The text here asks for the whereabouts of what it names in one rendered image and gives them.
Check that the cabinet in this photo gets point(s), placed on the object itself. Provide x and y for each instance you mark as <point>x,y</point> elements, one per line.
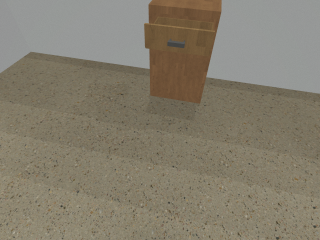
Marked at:
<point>181,76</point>

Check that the drawer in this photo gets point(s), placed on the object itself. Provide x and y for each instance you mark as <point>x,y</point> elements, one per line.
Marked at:
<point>198,35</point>

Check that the handle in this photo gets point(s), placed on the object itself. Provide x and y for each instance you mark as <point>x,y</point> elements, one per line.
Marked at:
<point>177,44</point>

